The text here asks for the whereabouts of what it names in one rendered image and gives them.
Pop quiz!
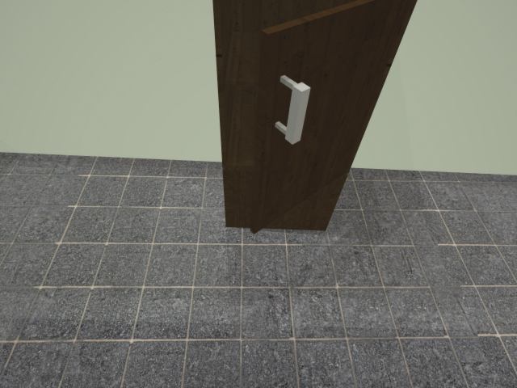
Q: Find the cupboard door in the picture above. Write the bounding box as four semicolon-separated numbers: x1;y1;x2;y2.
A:
250;0;412;234

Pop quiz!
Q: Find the handle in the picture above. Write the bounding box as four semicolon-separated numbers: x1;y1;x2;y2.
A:
275;75;311;145

